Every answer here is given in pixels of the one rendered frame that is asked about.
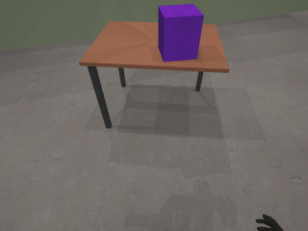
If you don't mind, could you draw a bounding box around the carton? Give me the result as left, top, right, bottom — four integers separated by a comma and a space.
158, 4, 204, 62

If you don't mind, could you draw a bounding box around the right robot hand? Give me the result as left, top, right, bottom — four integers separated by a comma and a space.
255, 214, 284, 231

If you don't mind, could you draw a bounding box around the table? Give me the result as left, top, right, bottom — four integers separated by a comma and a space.
79, 21, 230, 129

